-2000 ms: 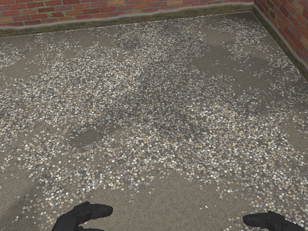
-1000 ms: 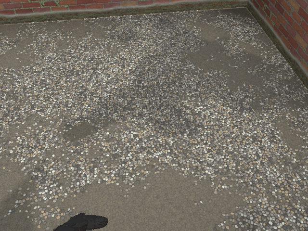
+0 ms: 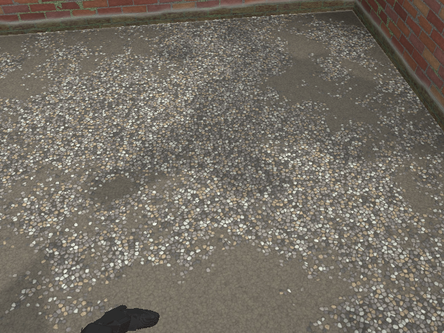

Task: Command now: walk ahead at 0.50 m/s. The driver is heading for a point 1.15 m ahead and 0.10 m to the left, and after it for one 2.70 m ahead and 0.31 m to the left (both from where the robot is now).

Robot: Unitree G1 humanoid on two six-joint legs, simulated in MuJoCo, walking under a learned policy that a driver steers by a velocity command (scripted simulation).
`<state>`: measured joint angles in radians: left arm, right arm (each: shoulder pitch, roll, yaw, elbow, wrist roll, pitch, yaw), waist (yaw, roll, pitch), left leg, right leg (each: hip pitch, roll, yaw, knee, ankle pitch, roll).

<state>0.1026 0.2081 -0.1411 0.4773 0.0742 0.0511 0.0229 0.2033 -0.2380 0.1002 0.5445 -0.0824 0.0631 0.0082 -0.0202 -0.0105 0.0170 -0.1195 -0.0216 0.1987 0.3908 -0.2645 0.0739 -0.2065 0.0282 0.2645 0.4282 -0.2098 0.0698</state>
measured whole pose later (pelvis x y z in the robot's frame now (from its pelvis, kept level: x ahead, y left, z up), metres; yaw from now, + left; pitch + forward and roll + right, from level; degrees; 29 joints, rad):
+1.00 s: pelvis +0.00 -0.01 +0.01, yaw +1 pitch -1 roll +0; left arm 0.15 0.21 -0.12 0.57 0.05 0.07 0.01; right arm 0.31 -0.25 0.08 0.63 -0.05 0.08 0.03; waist -0.04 -0.02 0.00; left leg -0.06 -0.02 0.18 0.28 -0.21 0.06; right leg -0.15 0.02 0.23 0.32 -0.16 0.05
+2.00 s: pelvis +0.00 -0.04 +0.01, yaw +0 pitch -1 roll +0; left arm 0.28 0.18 -0.06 0.65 0.03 0.08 0.03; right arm 0.40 -0.22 0.05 0.77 -0.03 0.10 -0.01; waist -0.04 -0.01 0.01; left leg -0.07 0.03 0.17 0.27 -0.19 0.02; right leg -0.16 0.06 0.21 0.29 -0.11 0.01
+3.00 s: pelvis +0.01 -0.05 +0.00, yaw +0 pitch +0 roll +0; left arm 0.02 0.22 -0.15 0.44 0.09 0.05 0.00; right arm 0.23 -0.26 0.13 0.50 -0.10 0.04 0.04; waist -0.06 0.01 0.01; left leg -0.11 0.05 0.12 0.37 -0.26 0.00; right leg -0.18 0.09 0.19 0.36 -0.16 -0.01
